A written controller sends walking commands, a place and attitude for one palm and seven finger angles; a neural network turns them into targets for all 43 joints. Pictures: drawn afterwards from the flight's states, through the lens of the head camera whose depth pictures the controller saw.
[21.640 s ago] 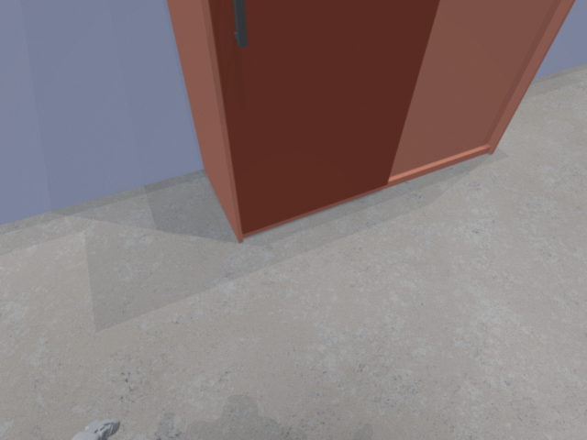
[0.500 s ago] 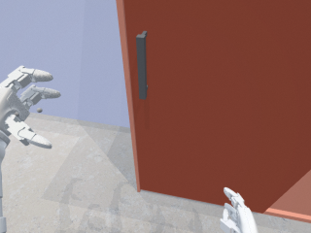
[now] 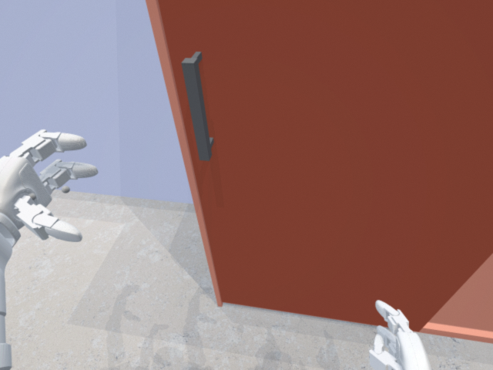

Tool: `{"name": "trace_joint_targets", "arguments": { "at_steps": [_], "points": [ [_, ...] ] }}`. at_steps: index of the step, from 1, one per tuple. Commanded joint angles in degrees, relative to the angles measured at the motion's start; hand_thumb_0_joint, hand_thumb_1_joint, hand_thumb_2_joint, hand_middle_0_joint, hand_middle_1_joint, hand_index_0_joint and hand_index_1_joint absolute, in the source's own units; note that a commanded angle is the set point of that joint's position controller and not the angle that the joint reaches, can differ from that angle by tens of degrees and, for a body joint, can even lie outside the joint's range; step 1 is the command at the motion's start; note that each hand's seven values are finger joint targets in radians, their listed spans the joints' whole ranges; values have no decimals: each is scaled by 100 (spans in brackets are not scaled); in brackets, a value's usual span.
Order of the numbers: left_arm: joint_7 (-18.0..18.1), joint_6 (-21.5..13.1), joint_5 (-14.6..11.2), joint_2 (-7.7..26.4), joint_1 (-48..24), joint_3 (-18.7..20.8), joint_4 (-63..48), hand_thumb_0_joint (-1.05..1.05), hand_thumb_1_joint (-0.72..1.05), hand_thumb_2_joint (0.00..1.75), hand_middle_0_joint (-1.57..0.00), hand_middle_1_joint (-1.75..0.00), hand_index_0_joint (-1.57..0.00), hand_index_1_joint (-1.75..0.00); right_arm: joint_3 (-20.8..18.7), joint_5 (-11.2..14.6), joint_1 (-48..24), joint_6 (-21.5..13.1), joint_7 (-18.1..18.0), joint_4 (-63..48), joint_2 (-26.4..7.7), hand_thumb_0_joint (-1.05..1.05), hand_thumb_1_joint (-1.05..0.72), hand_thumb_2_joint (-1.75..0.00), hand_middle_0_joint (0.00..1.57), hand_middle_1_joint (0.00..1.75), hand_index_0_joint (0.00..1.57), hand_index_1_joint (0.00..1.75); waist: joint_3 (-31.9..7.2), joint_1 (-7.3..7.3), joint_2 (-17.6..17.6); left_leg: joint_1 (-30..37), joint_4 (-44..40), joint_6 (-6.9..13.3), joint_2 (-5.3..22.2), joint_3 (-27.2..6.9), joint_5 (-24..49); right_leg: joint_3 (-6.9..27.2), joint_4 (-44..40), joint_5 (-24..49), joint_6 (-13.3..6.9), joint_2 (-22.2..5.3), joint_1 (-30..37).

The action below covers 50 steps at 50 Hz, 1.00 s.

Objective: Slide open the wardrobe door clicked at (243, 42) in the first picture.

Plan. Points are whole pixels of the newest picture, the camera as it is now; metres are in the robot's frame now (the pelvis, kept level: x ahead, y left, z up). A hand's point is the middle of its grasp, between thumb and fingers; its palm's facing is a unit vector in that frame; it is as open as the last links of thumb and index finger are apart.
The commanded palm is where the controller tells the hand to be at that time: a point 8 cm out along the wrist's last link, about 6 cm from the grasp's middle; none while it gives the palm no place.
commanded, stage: move the hooked fingers beside the handle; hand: left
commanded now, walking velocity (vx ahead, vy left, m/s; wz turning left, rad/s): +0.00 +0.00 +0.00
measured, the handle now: (201, 109) +0.52 +0.15 +0.19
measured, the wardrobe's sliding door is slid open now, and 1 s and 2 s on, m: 0.00 0.00 0.00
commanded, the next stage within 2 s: none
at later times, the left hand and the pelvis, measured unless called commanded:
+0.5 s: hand (103, 164) +0.33 +0.25 +0.21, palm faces -0.04 -1.00 -0.06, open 14.0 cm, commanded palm +0.30 +0.30 +0.21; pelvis +0.02 +0.00 +0.00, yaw -1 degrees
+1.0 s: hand (126, 146) +0.38 +0.23 +0.21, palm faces -0.02 -1.00 -0.03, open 14.0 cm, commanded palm +0.36 +0.28 +0.20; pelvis +0.02 +0.01 +0.00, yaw -1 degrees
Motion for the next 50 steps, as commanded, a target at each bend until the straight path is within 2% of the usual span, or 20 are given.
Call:
{"name": "trace_joint_targets", "arguments": {
  "at_steps": [1, 3, 4, 6, 8, 10, 12, 13, 15, 18, 20, 23, 25, 29, 33, 35, 40, 43, 45, 50],
  "points": [
    [-140, -591, -238, 1729, -1739, 652, -1562, 0, -50, 30, -30, -120, -30, -120, -273, -37, -943, -359, -55, -1053, -586, 0, -90, -90, 20, 30, 20, 30, -1247, -31, -375, 1000, -130, 151, -116, -294, 353, 657, -537, 873, 178, -171, -480],
    [-86, -817, -297, 2014, -1687, 972, -1805, 0, -50, 30, -30, -120, -30, -120, -263, -66, -967, -362, -28, -1031, -539, 0, -90, -90, 20, 30, 20, 30, -1352, 46, -343, 1021, -61, 149, -104, -255, 617, 710, -496, 1320, 220, -196, -298],
    [-59, -874, -315, 1974, -1681, 1048, -1796, 0, -50, 30, -30, -120, -30, -120, -274, -78, -962, -373, -24, -1037, -520, 0, -90, -90, 20, 30, 20, 30, -1440, 57, -120, 1081, -63, 158, -133, -236, 735, 679, -421, 1571, 197, -197, -243],
    [-10, -854, -301, 1885, -1626, 1029, -1417, 0, -50, 30, -30, -120, -30, -120, -256, -72, -898, -358, -23, -990, -501, 0, -90, -90, 20, 30, 20, 30, -1152, 48, -4, 1051, -119, 143, -136, -221, 711, 557, -418, 1584, 158, -137, -427],
    [2, -680, -247, 1966, -1521, 1080, -744, 0, -50, 30, -30, -120, -30, -120, -300, -52, -780, -275, -20, -874, -579, 0, -90, -90, 20, 30, 20, 30, -744, 27, -271, 828, -83, 144, -99, -207, 581, 621, -519, 1438, 246, -156, -611],
    [-26, -459, -157, 1666, -1858, 674, -526, 0, -50, 30, -30, -120, -30, -120, -287, -8, -799, -221, -31, -892, -597, 0, -90, -90, 20, 30, 20, 30, -568, -64, -54, 807, -129, 135, -104, -226, 537, 575, -478, 1381, 224, -159, -792],
    [-78, -334, -106, 1382, -2126, 243, -565, 0, -50, 30, -30, -120, -30, -120, -278, 26, -841, -211, -47, -993, -577, 0, -90, -90, 20, 30, 20, 30, -647, -127, 152, 937, -131, 132, -121, -243, 493, 552, -462, 1262, 197, -140, -888],
    [-97, -330, -116, 1357, -2076, 201, -614, 0, -50, 30, -30, -120, -30, -120, -296, 23, -844, -200, -46, -1016, -581, 0, -90, -90, 20, 30, 20, 30, -762, -120, -95, 956, -24, 139, -83, -243, 601, 678, -445, 1483, 252, -196, -798],
    [-135, -396, -95, 1366, -2312, 137, -836, 0, -50, 30, -30, -120, -30, -120, -296, 20, -849, -169, -66, -1065, -576, 0, -90, -90, 20, 30, 20, 30, -1107, -150, -138, 1061, 0, 164, -126, -243, 714, 618, -346, 1673, 245, -169, -714],
    [-89, -731, -149, 1716, -2526, 419, -1229, 0, -50, 30, -30, -120, -30, -120, -298, -28, -846, -186, -79, -1062, -561, 0, -90, -90, 20, 30, 20, 30, -1443, -109, -181, 1265, -2, 171, -120, -244, 942, 532, -306, 1805, 168, -104, -530],
    [-22, -864, -142, 1635, -2654, 419, -1323, 0, -50, 30, -30, -120, -30, -120, -282, -41, -843, -186, -91, -1083, -514, 0, -90, -90, 20, 30, 20, 30, -1630, -85, 40, 1403, -57, 176, -150, -229, 1104, 438, -243, 1948, 108, -65, -459],
    [136, -828, -98, 1743, -2441, 590, -870, 0, -50, 30, -30, -120, -30, -120, -292, -63, -754, -164, -66, -986, -528, 0, -90, -90, 20, 30, 20, 30, -1392, -13, -11, 1289, -140, 147, -112, -229, 1042, 367, -309, 1757, 63, -37, -516],
    [220, -638, -34, 1570, -2432, 495, -583, 0, -50, 30, -30, -120, -30, -120, -286, -45, -756, -111, -54, -994, -532, 0, -90, -90, 20, 30, 20, 30, -1226, -11, 18, 1159, -225, 138, -113, -238, 1012, 319, -291, 1734, 52, -52, -565],
    [263, -353, 42, 1401, -2301, 311, -636, 0, -50, 30, -30, -120, -30, -120, -313, -20, -792, -19, 8, -1108, -538, 0, -90, -90, 20, 30, 20, 30, -1412, 7, -9, 1217, -175, 140, -92, -194, 1333, 326, -244, 2064, 51, -73, -457],
    [270, -433, 17, 1065, -2700, -82, -987, 0, -50, 30, -30, -120, -30, -120, -291, -19, -812, 51, 4, -1135, -496, 0, -90, -90, 20, 30, 20, 30, -1414, -132, -133, 1376, -167, 139, -54, -207, 1316, 298, -295, 1926, 39, -24, -572],
    [327, -507, 33, 1160, -2949, 3, -879, 0, -50, 30, -30, -120, -30, -120, -304, -29, -748, 62, -29, -1080, -523, 0, -90, -90, 20, 30, 20, 30, -1383, -181, -205, 1399, -234, 139, -52, -256, 1107, 268, -325, 1670, 42, 15, -693],
    [580, -580, 192, 1109, -3575, -153, -602, 0, -50, 30, -30, -120, -30, -120, -287, -60, -713, 94, -102, -940, -518, 0, -90, -90, 20, 30, 20, 30, -1312, -239, 56, 1429, -339, 127, -50, -303, 816, 295, -426, 1248, 3, -10, -806],
    [705, -586, 284, 1132, -3678, -199, -440, 0, -50, 30, -30, -120, -30, -120, -301, -67, -691, 136, -109, -881, -545, 0, -90, -90, 20, 30, 20, 30, -1418, -221, -7, 1428, -350, 116, -18, -305, 859, 296, -455, 1232, -15, -25, -696],
    [733, -566, 332, 915, -3842, -414, -418, 0, -50, 30, -30, -120, -30, -120, -287, -61, -726, 150, -110, -909, -506, 0, -90, -90, 20, 30, 20, 30, -1470, -249, 259, 1503, -384, 99, -29, -317, 846, 295, -437, 1210, -22, -41, -729],
    [787, -524, 351, 922, -4006, -459, 295, 0, -50, 30, -30, -120, -30, -120, -311, -62, -602, 245, -133, -821, -580, 0, -90, -90, 20, 30, 20, 30, -1329, -302, -280, 1284, -431, 133, -20, -311, 639, 303, -504, 1113, 2, -31, -750]
  ]
}}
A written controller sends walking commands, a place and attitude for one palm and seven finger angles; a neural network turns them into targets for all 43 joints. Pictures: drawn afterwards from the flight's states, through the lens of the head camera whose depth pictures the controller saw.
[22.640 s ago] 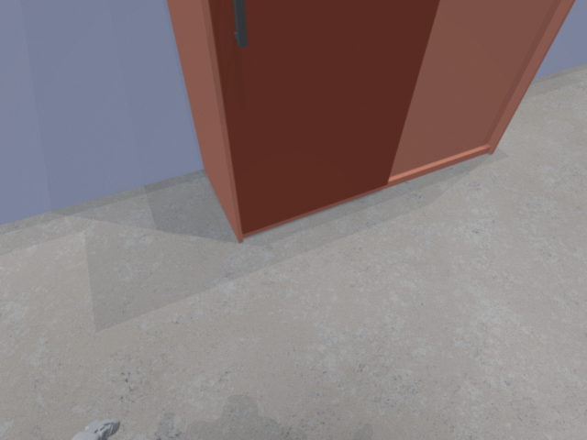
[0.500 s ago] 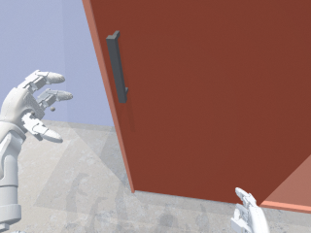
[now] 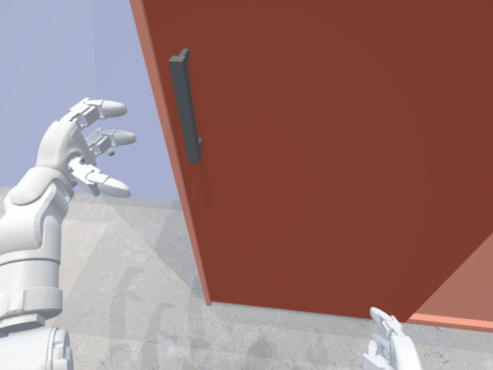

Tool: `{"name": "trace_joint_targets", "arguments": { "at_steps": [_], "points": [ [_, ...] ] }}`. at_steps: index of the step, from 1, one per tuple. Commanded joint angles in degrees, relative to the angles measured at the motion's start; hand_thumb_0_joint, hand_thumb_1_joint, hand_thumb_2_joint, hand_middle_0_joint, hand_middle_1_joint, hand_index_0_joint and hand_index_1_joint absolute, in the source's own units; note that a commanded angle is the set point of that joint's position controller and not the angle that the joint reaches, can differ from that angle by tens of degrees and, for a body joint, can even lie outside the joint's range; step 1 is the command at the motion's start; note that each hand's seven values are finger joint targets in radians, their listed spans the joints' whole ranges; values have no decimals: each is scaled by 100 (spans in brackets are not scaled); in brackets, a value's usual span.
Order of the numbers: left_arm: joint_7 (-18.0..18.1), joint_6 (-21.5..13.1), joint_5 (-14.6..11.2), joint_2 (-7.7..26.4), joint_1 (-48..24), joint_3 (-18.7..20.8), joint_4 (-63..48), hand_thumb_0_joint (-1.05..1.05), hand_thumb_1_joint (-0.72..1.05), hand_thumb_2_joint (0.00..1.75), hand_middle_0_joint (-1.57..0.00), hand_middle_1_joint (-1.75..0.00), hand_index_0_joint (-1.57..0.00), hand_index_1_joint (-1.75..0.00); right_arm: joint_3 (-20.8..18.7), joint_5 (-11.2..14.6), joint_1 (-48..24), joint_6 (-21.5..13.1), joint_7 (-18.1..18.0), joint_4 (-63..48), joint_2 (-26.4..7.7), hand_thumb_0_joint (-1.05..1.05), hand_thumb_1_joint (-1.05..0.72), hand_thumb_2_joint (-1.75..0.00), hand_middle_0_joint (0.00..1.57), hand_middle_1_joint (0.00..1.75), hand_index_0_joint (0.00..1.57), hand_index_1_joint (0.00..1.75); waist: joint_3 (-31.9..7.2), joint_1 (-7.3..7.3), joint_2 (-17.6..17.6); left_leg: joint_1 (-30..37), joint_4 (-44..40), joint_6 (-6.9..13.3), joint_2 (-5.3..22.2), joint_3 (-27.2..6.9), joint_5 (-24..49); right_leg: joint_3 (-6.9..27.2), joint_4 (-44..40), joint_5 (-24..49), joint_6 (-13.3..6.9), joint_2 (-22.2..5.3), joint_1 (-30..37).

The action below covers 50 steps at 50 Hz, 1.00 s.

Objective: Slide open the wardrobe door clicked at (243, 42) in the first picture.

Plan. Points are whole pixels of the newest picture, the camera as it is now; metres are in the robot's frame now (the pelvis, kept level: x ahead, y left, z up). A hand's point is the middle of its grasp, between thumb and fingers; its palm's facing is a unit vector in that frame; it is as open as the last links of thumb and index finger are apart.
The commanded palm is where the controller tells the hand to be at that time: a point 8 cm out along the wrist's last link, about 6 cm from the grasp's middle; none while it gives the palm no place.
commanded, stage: move the hooked fingers beside the handle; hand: left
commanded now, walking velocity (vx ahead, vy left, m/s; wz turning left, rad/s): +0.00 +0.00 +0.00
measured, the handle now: (190, 109) +0.51 +0.15 +0.19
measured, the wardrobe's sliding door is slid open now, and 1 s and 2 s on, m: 0.00 0.00 0.00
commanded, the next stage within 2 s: feel for the door with the fingertips in 1.58 s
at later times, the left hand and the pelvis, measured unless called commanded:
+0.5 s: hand (126, 135) +0.41 +0.23 +0.19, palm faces +0.01 -1.00 +0.01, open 14.0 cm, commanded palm +0.40 +0.28 +0.20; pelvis +0.00 -0.01 +0.00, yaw -1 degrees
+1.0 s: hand (132, 125) +0.44 +0.23 +0.20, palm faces -0.01 -1.00 +0.02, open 14.0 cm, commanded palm +0.41 +0.28 +0.19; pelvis +0.02 +0.00 +0.00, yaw -2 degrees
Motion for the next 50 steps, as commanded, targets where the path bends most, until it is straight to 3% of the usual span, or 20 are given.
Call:
{"name": "trace_joint_targets", "arguments": {
  "at_steps": [1, 3, 9, 11, 18, 22, 24, 27, 28, 29, 32, 33, 35, 38, 42, 44, 45, 48, 49, 50],
  "points": [
    [83, -346, -55, 1502, -2484, 387, -622, 0, -50, 30, -30, -120, -30, -120, -306, -7, -527, -242, -92, -803, -767, 0, -90, -90, 20, 30, 20, 30, -1199, -99, -82, 1246, -338, 59, 66, -440, 595, 187, -445, 1048, -61, 53, -709],
    [132, -405, -33, 1660, -2565, 486, -334, 0, -50, 30, -30, -120, -30, -120, -323, -21, -461, -195, -91, -749, -803, 0, -90, -90, 20, 30, 20, 30, -1166, -96, -272, 1117, -330, 79, 66, -404, 541, 211, -489, 979, -55, 43, -664],
    [176, -819, 89, 1815, -3254, 498, -391, 0, -50, 30, -30, -120, -30, -120, -364, -41, -350, -194, -81, -763, -800, 0, -90, -90, 20, 30, 20, 30, -1680, -147, 182, 1418, -207, 100, 66, -349, 968, 288, -400, 1416, -67, 36, -505],
    [135, -917, 86, 1774, -3527, 409, -206, 0, -50, 30, -30, -120, -30, -120, -361, -40, -252, -190, -94, -687, -814, 0, -90, -90, 20, 30, 20, 30, -1587, -223, 382, 1430, -212, 84, 57, -356, 868, 287, -427, 1328, -73, 51, -625],
    [-67, -879, 69, 2012, -3212, 550, 992, 0, -50, 30, -30, -120, -30, -120, -463, -8, 31, -115, -87, -560, -960, 0, -90, -90, 20, 30, 20, 30, -1329, -232, -297, 949, -129, 155, 57, -227, 753, 330, -406, 1457, -5, 23, -659],
    [-107, -1043, 151, 2050, -3861, 437, 1012, 0, -50, 30, -30, -120, -30, -120, -479, -5, 109, -81, -74, -572, -960, 0, -90, -90, 20, 30, 20, 30, -1474, -316, 185, 1014, -62, 137, 41, -237, 773, 358, -324, 1439, -26, 29, -810],
    [-84, -1228, 140, 2252, -3986, 608, 950, 0, -50, 30, -30, -120, -30, -120, -507, -29, 180, -89, -65, -563, -977, 0, -90, -90, 20, 30, 20, 30, -1682, -309, 133, 1105, 28, 162, 51, -249, 958, 387, -292, 1627, -23, 49, -743],
    [-100, -1448, 144, 2071, -4330, 441, 932, 0, -50, 30, -30, -120, -30, -120, -510, -47, 278, -102, -58, -528, -976, 0, -90, -90, 20, 30, 20, 30, -1908, -373, 284, 1338, 52, 135, 66, -300, 1075, 345, -223, 1640, -41, 79, -823],
    [-102, -1513, 99, 2011, -4368, 359, 935, 0, -50, 30, -30, -120, -30, -120, -515, -48, 335, -92, -63, -509, -978, 0, -90, -90, 20, 30, 20, 30, -1913, -403, 118, 1313, 79, 161, 61, -276, 1155, 331, -229, 1709, -44, 72, -737],
    [-95, -1529, 136, 2216, -4356, 570, 1043, 0, -50, 30, -30, -120, -30, -120, -532, -56, 357, -94, -58, -474, -1016, 0, -90, -90, 20, 30, 20, 30, -1986, -359, 123, 1355, 90, 146, 78, -315, 1221, 330, -186, 1785, -45, 90, -771],
    [-115, -1397, 184, 1936, -4325, 328, 1574, 0, -50, 30, -30, -120, -30, -120, -522, -44, 417, -63, -39, -415, -1014, 0, -90, -90, 20, 30, 20, 30, -1654, -388, 199, 1167, 74, 134, 68, -300, 1047, 317, -195, 1636, -46, 82, -996],
    [-88, -1369, 174, 2011, -4164, 392, 1802, 0, -50, 30, -30, -120, -30, -120, -539, -43, 477, -25, -38, -399, -1018, 0, -90, -90, 20, 30, 20, 30, -1573, -374, -31, 1016, 97, 159, 61, -238, 1039, 314, -217, 1664, -35, 65, -906],
    [-69, -1260, 254, 2014, -4263, 355, 2086, 0, -50, 30, -30, -120, -30, -120, -534, -44, 507, 19, -23, -403, -1038, 0, -90, -90, 20, 30, 20, 30, -1464, -372, -8, 850, 93, 147, 50, -248, 950, 322, -169, 1653, -28, 62, -1006],
    [-28, -1353, 262, 2191, -4059, 525, 2067, 0, -50, 30, -30, -120, -30, -120, -572, -67, 590, 102, -12, -486, -1042, 0, -90, -90, 20, 30, 20, 30, -1717, -291, -193, 816, 138, 156, 59, -212, 1169, 319, -104, 1855, -30, 39, -750],
    [-21, -1676, 257, 2339, -4140, 718, 1190, 0, -50, 30, -30, -120, -30, -120, -576, -98, 514, 91, 34, -647, -1022, 0, -90, -90, 20, 30, 20, 30, -2320, -223, 116, 1276, 206, 136, 96, -267, 1676, 352, 32, 2250, -34, 90, -619],
    [-33, -1754, 200, 2397, -4011, 844, 969, 0, -50, 30, -30, -120, -30, -120, -577, -98, 489, 96, 45, -663, -1012, 0, -90, -90, 20, 30, 20, 30, -2366, -190, 71, 1374, 233, 148, 113, -282, 1895, 341, 41, 2402, -36, 115, -557],
    [-66, -1717, 193, 2212, -4084, 663, 944, 0, -50, 30, -30, -120, -30, -120, -562, -84, 467, 98, 43, -656, -1002, 0, -90, -90, 20, 30, 20, 30, -2250, -254, 223, 1392, 206, 131, 120, -276, 1799, 326, 28, 2268, -36, 114, -679],
    [-99, -1495, 149, 2018, -4020, 490, 1273, 0, -50, 30, -30, -120, -30, -120, -561, -52, 485, 131, -1, -581, -996, 0, -90, -90, 20, 30, 20, 30, -1740, -340, 111, 1162, 162, 159, 115, -216, 1444, 302, -103, 1969, -43, 100, -844],
    [-100, -1394, 193, 2183, -3924, 651, 1398, 0, -50, 30, -30, -120, -30, -120, -569, -41, 467, 128, 4, -575, -1023, 0, -90, -90, 20, 30, 20, 30, -1643, -296, 41, 1077, 154, 154, 114, -237, 1390, 307, -95, 1980, -36, 118, -902],
    [-129, -1301, 204, 1905, -4002, 353, 1345, 0, -50, 30, -30, -120, -30, -120, -557, -25, 425, 130, 3, -603, -1011, 0, -90, -90, 20, 30, 20, 30, -1604, -346, 261, 1078, 149, 148, 96, -220, 1320, 316, -96, 1907, -35, 98, -997]
  ]
}}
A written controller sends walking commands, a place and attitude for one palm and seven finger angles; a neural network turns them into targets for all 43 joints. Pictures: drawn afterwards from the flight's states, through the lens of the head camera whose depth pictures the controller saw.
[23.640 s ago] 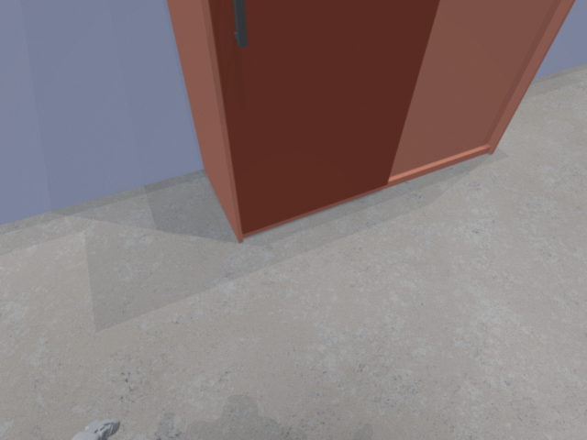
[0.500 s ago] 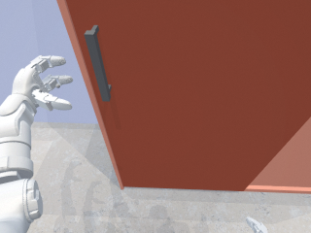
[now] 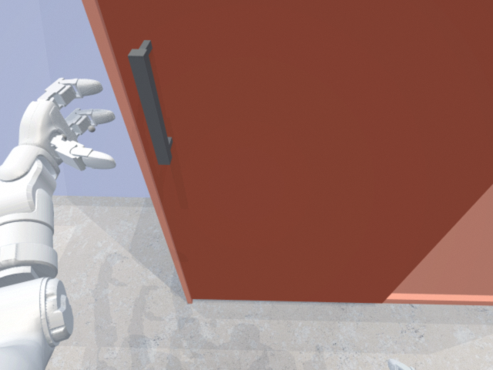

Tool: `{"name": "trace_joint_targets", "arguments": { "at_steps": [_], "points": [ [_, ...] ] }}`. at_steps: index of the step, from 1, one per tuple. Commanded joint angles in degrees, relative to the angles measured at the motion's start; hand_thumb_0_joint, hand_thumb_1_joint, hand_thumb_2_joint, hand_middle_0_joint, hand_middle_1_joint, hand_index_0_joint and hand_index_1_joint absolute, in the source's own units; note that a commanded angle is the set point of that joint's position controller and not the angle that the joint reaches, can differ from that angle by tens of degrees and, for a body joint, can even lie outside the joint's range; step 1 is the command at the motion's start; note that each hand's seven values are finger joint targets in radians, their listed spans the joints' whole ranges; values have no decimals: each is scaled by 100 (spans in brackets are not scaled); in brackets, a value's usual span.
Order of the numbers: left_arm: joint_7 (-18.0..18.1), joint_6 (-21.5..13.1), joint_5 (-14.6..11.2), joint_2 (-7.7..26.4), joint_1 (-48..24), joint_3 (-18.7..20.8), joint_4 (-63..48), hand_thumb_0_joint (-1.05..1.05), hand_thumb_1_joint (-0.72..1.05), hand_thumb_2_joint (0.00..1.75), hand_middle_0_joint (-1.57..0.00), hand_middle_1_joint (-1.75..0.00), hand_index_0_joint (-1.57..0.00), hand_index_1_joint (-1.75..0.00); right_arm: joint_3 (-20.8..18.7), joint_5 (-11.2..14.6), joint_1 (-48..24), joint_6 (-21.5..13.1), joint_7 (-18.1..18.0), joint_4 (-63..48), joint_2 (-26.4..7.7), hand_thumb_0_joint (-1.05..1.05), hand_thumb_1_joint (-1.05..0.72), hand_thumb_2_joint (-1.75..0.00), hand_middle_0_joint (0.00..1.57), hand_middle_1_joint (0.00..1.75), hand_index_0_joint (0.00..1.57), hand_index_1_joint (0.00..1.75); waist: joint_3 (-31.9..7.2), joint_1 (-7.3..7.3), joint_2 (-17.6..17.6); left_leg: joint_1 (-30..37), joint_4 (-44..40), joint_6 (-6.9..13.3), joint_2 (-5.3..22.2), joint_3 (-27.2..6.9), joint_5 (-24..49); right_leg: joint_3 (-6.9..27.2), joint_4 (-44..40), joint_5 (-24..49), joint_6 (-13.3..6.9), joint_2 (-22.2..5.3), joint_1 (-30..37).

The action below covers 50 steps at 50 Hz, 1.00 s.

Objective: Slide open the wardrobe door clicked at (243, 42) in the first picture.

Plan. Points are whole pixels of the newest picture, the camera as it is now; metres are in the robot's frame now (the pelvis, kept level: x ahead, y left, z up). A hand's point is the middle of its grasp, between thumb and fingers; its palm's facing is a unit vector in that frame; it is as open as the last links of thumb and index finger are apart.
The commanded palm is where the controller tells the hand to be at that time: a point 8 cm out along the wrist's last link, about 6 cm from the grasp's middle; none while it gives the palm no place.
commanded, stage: move the hooked fingers beside the handle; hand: left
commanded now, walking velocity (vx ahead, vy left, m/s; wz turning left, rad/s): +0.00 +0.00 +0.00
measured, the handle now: (156, 107) +0.48 +0.17 +0.19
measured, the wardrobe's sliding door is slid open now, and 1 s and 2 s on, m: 0.00 0.00 0.00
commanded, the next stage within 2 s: feel for the door with the fingertips in 0.58 s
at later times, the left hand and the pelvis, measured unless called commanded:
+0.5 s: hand (105, 127) +0.42 +0.23 +0.20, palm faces +0.03 -1.00 +0.00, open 14.0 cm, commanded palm +0.39 +0.28 +0.20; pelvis -0.01 +0.00 +0.00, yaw +1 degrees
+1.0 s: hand (123, 130) +0.42 +0.20 +0.19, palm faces +0.00 -1.00 +0.02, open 14.0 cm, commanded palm +0.39 +0.25 +0.19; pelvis -0.01 +0.00 +0.00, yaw +0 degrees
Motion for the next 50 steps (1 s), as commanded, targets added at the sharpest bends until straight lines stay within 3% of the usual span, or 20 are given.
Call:
{"name": "trace_joint_targets", "arguments": {
  "at_steps": [1, 3, 7, 8, 9, 11, 13, 16, 21, 23, 27, 31, 33, 34, 35, 37, 38, 39, 42, 50],
  "points": [
    [2, -73, -67, 1560, -2635, 94, -1110, 0, -50, 30, -30, -120, -30, -120, -331, 14, -277, -265, -104, -755, -883, 0, -90, -90, 20, 30, 20, 30, -1388, 8, 348, 1532, -126, 140, -26, -436, 1525, 87, -305, 1957, -39, 10, -532],
    [19, -66, -110, 1324, -2697, -156, -1278, 0, -50, 30, -30, -120, -30, -120, -332, 27, -274, -240, -110, -777, -864, 0, -90, -90, 20, 30, 20, 30, -1456, -39, 368, 1592, -101, 139, -20, -432, 1601, 75, -308, 1952, -56, -8, -460],
    [92, -191, -159, 1223, -2945, -173, -1768, 0, -50, 30, -30, -120, -30, -120, -327, -6, -362, -300, -96, -807, -850, 0, -90, -90, 20, 30, 20, 30, -1764, -52, 492, 2022, -98, 93, 11, -587, 1670, 46, -293, 1812, -68, 36, -639],
    [123, -261, -221, 1190, -2955, -218, -1847, 0, -50, 30, -30, -120, -30, -120, -315, -8, -335, -297, -107, -793, -841, 0, -90, -90, 20, 30, 20, 30, -1785, -71, 308, 2010, -94, 112, 15, -574, 1683, 40, -323, 1799, -77, 30, -522],
    [166, -254, -190, 1375, -2931, -15, -1779, 0, -50, 30, -30, -120, -30, -120, -323, -14, -362, -309, -101, -774, -866, 0, -90, -90, 20, 30, 20, 30, -1855, -30, 274, 2010, -101, 114, 11, -587, 1622, 63, -317, 1805, -60, 47, -553],
    [217, -186, -178, 1203, -3037, -150, -1456, 0, -50, 30, -30, -120, -30, -120, -289, 2, -385, -306, -124, -705, -841, 0, -90, -90, 20, 30, 20, 30, -1524, -72, 222, 1812, -174, 102, 6, -586, 1351, 44, -355, 1585, -60, 38, -662],
    [303, -127, -107, 1464, -2948, 13, -1092, 0, -50, 30, -30, -120, -30, -120, -289, -10, -317, -272, -135, -640, -875, 0, -90, -90, 20, 30, 20, 30, -1366, -47, -23, 1550, -194, 134, -7, -532, 1175, 59, -405, 1475, -52, 7, -568],
    [398, -59, 52, 1286, -3316, -193, -736, 0, -50, 30, -30, -120, -30, -120, -265, -14, -325, -263, -141, -623, -842, 0, -90, -90, 20, 30, 20, 30, -1189, -87, 216, 1393, -254, 106, -20, -556, 930, 69, -395, 1264, -47, -20, -740],
    [417, -422, 51, 1287, -3387, -172, -1310, 0, -50, 30, -30, -120, -30, -120, -288, -55, -298, -314, -107, -708, -834, 0, -90, -90, 20, 30, 20, 30, -2010, -39, 549, 2052, -141, 65, 16, -639, 1526, 81, -301, 1629, -84, -3, -562],
    [354, -506, -64, 1463, -3022, 27, -1259, 0, -50, 30, -30, -120, -30, -120, -293, -58, -261, -302, -114, -715, -855, 0, -90, -90, 20, 30, 20, 30, -2075, 21, 79, 1927, -128, 108, 25, -585, 1660, 74, -313, 1826, -68, 12, -266],
    [237, -285, -69, 1547, -2856, 125, -843, 0, -50, 30, -30, -120, -30, -120, -285, -9, -309, -271, -130, -684, -870, 0, -90, -90, 20, 30, 20, 30, -1523, 43, -68, 1436, -228, 144, -13, -452, 1286, 109, -355, 1815, -25, -3, -294],
    [259, -121, 31, 1511, -2812, -5, -627, 0, -50, 30, -30, -120, -30, -120, -278, 14, -284, -213, -139, -699, -869, 0, -90, -90, 20, 30, 20, 30, -1122, 22, 121, 1194, -255, 145, -35, -422, 1059, 122, -400, 1590, -24, -21, -485],
    [256, -261, 6, 1473, -3096, -117, -1005, 0, -50, 30, -30, -120, -30, -120, -310, 7, -257, -214, -150, -711, -878, 0, -90, -90, 20, 30, 20, 30, -1385, -54, 165, 1375, -195, 155, -26, -428, 1192, 124, -388, 1631, -34, -32, -399],
    [268, -328, 22, 1648, -3079, 70, -1173, 0, -50, 30, -30, -120, -30, -120, -322, 2, -286, -234, -144, -739, -881, 0, -90, -90, 20, 30, 20, 30, -1603, -1, 296, 1548, -165, 154, -25, -460, 1280, 159, -368, 1706, -34, -8, -409],
    [242, -395, -6, 1362, -3262, -180, -1421, 0, -50, 30, -30, -120, -30, -120, -307, -11, -308, -266, -139, -757, -854, 0, -90, -90, 20, 30, 20, 30, -1740, -68, 559, 1756, -143, 139, -28, -469, 1390, 152, -345, 1759, -39, -2, -468],
    [207, -492, -105, 1084, -3351, -349, -1538, 0, -50, 30, -30, -120, -30, -120, -310, -12, -292, -312, -140, -709, -835, 0, -90, -90, 20, 30, 20, 30, -1816, -134, 509, 1954, -119, 126, -9, -520, 1352, 126, -368, 1636, -36, 30, -596],
    [201, -517, -191, 1027, -3289, -389, -1456, 0, -50, 30, -30, -120, -30, -120, -317, -7, -241, -315, -160, -660, -836, 0, -90, -90, 20, 30, 20, 30, -1694, -183, 163, 1833, -106, 160, 5, -505, 1349, 101, -399, 1653, -38, 32, -510],
    [205, -509, -186, 1249, -3269, -167, -1415, 0, -50, 30, -30, -120, -30, -120, -338, -10, -245, -324, -155, -602, -883, 0, -90, -90, 20, 30, 20, 30, -1763, -134, 203, 1866, -101, 154, 6, -510, 1358, 127, -377, 1725, -31, 45, -540],
    [252, -331, -166, 1009, -3185, -309, -1224, 0, -50, 30, -30, -120, -30, -120, -311, 1, -290, -349, -131, -588, -847, 0, -90, -90, 20, 30, 20, 30, -1597, -83, 236, 1719, -152, 131, -27, -512, 1220, 87, -358, 1619, -38, 24, -590],
    [677, -121, -35, 1010, -2665, -140, -1675, 0, -50, 30, -30, -120, -30, -120, -311, -26, -434, -263, -29, -786, -768, 0, -90, -90, 20, 30, 20, 30, -1706, 120, 64, 1515, -165, 153, -51, -405, 1515, 115, -278, 2062, -26, -7, -141]
  ]
}}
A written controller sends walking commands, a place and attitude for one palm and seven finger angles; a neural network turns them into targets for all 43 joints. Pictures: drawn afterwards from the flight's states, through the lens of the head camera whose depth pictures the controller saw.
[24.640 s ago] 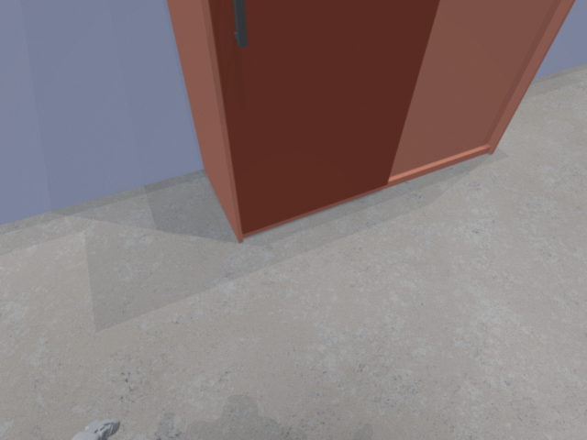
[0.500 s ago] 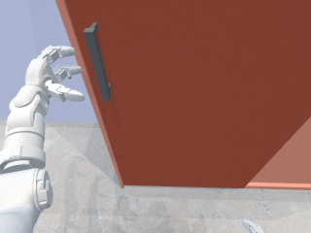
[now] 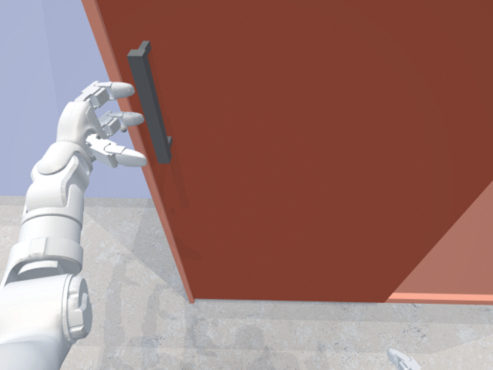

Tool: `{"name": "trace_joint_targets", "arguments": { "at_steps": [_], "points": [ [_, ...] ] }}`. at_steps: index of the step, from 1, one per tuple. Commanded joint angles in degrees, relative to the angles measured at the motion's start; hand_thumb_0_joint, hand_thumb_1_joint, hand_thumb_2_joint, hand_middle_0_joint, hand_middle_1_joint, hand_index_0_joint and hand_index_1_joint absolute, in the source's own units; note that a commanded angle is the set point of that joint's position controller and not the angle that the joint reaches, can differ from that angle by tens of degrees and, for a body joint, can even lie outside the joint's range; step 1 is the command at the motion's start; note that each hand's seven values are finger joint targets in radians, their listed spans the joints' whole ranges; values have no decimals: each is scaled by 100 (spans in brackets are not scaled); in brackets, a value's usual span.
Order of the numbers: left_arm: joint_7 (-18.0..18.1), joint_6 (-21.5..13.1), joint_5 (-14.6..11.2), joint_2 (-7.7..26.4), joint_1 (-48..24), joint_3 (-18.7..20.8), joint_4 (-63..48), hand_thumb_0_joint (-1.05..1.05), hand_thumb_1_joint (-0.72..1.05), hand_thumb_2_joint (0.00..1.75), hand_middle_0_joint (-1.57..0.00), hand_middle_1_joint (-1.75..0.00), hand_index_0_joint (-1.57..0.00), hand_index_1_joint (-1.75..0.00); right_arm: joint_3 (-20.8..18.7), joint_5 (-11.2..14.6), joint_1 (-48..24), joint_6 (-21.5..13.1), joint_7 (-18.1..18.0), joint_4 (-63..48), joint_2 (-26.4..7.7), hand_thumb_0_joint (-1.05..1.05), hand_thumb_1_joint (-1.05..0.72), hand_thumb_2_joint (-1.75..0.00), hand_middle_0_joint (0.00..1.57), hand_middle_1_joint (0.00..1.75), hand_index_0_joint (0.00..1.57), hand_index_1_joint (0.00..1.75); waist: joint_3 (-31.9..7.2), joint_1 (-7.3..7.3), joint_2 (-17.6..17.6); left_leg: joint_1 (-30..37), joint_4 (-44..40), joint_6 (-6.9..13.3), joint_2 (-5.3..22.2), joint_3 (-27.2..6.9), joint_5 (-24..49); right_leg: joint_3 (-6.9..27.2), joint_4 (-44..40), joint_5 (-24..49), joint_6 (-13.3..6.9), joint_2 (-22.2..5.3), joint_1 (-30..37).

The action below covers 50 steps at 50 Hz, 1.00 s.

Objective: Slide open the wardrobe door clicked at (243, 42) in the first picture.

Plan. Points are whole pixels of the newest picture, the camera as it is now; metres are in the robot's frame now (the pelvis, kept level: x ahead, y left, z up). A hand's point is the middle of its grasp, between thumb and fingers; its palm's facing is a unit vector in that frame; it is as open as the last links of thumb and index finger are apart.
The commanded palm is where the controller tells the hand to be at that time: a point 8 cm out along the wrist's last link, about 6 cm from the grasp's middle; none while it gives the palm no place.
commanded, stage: feel for the door with the fingertips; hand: left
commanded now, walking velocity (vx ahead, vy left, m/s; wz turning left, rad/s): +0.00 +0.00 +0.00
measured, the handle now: (155, 107) +0.49 +0.17 +0.19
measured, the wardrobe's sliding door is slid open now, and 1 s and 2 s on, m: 0.00 0.00 0.00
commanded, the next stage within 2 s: slide the fingers in behind the handle in 0.60 s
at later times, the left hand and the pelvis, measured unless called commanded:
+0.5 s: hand (128, 120) +0.44 +0.19 +0.20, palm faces -0.01 -1.00 +0.03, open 14.0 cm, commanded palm +0.42 +0.25 +0.19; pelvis +0.00 +0.00 +0.00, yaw +1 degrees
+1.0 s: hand (130, 121) +0.45 +0.20 +0.20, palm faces +0.01 -1.00 +0.03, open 13.8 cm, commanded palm +0.42 +0.25 +0.19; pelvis -0.01 +0.00 +0.00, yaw -1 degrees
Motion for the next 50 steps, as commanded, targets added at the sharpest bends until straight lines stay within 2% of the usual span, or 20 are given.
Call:
{"name": "trace_joint_targets", "arguments": {
  "at_steps": [1, 4, 5, 8, 11, 16, 17, 18, 22, 23, 24, 27, 30, 33, 36, 40, 43, 47, 48, 50],
  "points": [
    [213, -413, -69, 1476, -2454, 392, -1776, 0, -50, 30, -30, -120, -30, -120, -281, -29, -279, -241, -36, -822, -751, 0, -90, -90, 20, 30, 20, 30, -1768, 148, -29, 1642, -155, 179, -44, -338, 1538, 171, -312, 2122, 6, -11, -61],
    [276, -457, -83, 1517, -2354, 464, -2062, 0, -50, 30, -30, -120, -30, -120, -267, -33, -362, -226, -46, -845, -735, 0, -90, -90, 20, 30, 20, 30, -1805, 181, -51, 1716, -159, 199, -36, -305, 1683, 194, -311, 2297, 15, -11, 57],
    [263, -426, -76, 1314, -2500, 270, -2047, 0, -50, 30, -30, -120, -30, -120, -248, -24, -388, -221, -56, -821, -710, 0, -90, -90, 20, 30, 20, 30, -1656, 97, -27, 1706, -180, 193, -41, -303, 1603, 186, -334, 2225, 22, -7, -37],
    [286, -300, -47, 1559, -2530, 439, -1631, 0, -50, 30, -30, -120, -30, -120, -242, -26, -321, -168, -105, -728, -744, 0, -90, -90, 20, 30, 20, 30, -1329, 58, -206, 1489, -220, 204, -46, -285, 1256, 199, -450, 1923, 42, -24, -125],
    [242, -176, 31, 1464, -2922, 220, -1269, 0, -50, 30, -30, -120, -30, -120, -217, -5, -333, -137, -150, -652, -734, 0, -90, -90, 20, 30, 20, 30, -1172, -42, 52, 1421, -243, 176, -61, -298, 1022, 221, -495, 1694, 39, -54, -337],
    [118, -411, -49, 1050, -3409, -173, -1305, 0, -50, 30, -30, -120, -30, -120, -245, -15, -257, -210, -169, -594, -728, 0, -90, -90, 20, 30, 20, 30, -1620, -176, 211, 1897, -138, 161, -52, -414, 1263, 182, -450, 1743, 2, -23, -475],
    [96, -449, -84, 1094, -3450, -120, -1206, 0, -50, 30, -30, -120, -30, -120, -242, -21, -230, -226, -168, -561, -745, 0, -90, -90, 20, 30, 20, 30, -1646, -172, 214, 1899, -120, 157, -59, -425, 1240, 193, -457, 1722, 1, -23, -510],
    [90, -497, -106, 1226, -3353, -24, -996, 0, -50, 30, -30, -120, -30, -120, -253, -28, -170, -222, -179, -516, -772, 0, -90, -90, 20, 30, 20, 30, -1629, -182, -131, 1786, -115, 185, -53, -424, 1199, 179, -464, 1703, 16, -22, -415],
    [122, -527, -65, 1157, -3480, -22, -565, 0, -50, 30, -30, -120, -30, -120, -254, -37, -102, -237, -146, -448, -778, 0, -90, -90, 20, 30, 20, 30, -1515, -133, -109, 1623, -154, 164, -64, -420, 1122, 166, -410, 1659, 17, -32, -508],
    [178, -541, -45, 1336, -3336, 125, -386, 0, -50, 30, -30, -120, -30, -120, -263, -56, -42, -222, -140, -440, -790, 0, -90, -90, 20, 30, 20, 30, -1490, -101, -225, 1470, -134, 187, -77, -394, 1088, 176, -425, 1639, 29, -52, -404],
    [215, -563, 27, 1493, -3443, 199, -350, 0, -50, 30, -30, -120, -30, -120, -250, -54, -52, -204, -128, -426, -816, 0, -90, -90, 20, 30, 20, 30, -1470, -70, -91, 1386, -156, 176, -75, -389, 1060, 200, -392, 1653, 24, -61, -407],
    [317, -682, 147, 1368, -3703, 82, -381, 0, -50, 30, -30, -120, -30, -120, -268, -72, 18, -207, -95, -448, -793, 0, -90, -90, 20, 30, 20, 30, -1588, -93, 196, 1499, -158, 141, -56, -413, 1081, 176, -350, 1536, 6, -48, -523],
    [394, -840, 166, 1515, -3769, 226, -413, 0, -50, 30, -30, -120, -30, -120, -287, -96, 107, -228, -79, -446, -817, 0, -90, -90, 20, 30, 20, 30, -1768, -103, 62, 1560, -121, 163, -32, -412, 1216, 201, -328, 1669, 17, -22, -443],
    [356, -938, 143, 1789, -3846, 407, -92, 0, -50, 30, -30, -120, -30, -120, -300, -108, 240, -209, -106, -375, -852, 0, -90, -90, 20, 30, 20, 30, -1624, -156, -390, 1258, -121, 206, -38, -371, 1034, 215, -365, 1620, 52, -38, -282],
    [273, -945, 215, 1651, -4146, 241, 84, 0, -50, 30, -30, -120, -30, -120, -296, -88, 252, -231, -114, -336, -837, 0, -90, -90, 20, 30, 20, 30, -1535, -201, 81, 1322, -113, 184, -45, -357, 941, 235, -359, 1534, 45, -27, -556],
    [240, -1000, 201, 1550, -3917, 215, -75, 0, -50, 30, -30, -120, -30, -120, -312, -96, 291, -276, -83, -365, -834, 0, -90, -90, 20, 30, 20, 30, -1740, -145, 281, 1551, -82, 157, -27, -406, 1093, 195, -331, 1498, 13, 0, -630],
    [222, -1018, 98, 1657, -3552, 368, -40, 0, -50, 30, -30, -120, -30, -120, -322, -105, 326, -274, -89, -402, -850, 0, -90, -90, 20, 30, 20, 30, -1750, -90, -187, 1369, -81, 194, -24, -372, 1068, 187, -346, 1542, 26, 0, -372],
    [181, -981, 87, 1530, -3451, 283, -436, 0, -50, 30, -30, -120, -30, -120, -314, -69, 192, -296, -70, -499, -828, 0, -90, -90, 20, 30, 20, 30, -1733, -39, 12, 1477, -130, 175, -10, -360, 1123, 178, -317, 1620, 20, 24, -429],
    [202, -973, 61, 1582, -3209, 341, -406, 0, -50, 30, -30, -120, -30, -120, -327, -70, 207, -279, -79, -520, -834, 0, -90, -90, 20, 30, 20, 30, -1704, -19, -197, 1387, -109, 204, -12, -318, 1138, 179, -342, 1632, 29, 10, -297],
    [205, -924, 83, 1575, -3301, 304, -663, 0, -50, 30, -30, -120, -30, -120, -306, -52, 107, -279, -66, -552, -827, 0, -90, -90, 20, 30, 20, 30, -1678, -8, 48, 1435, -146, 186, -17, -333, 1089, 199, -329, 1633, 24, 19, -366]
  ]
}}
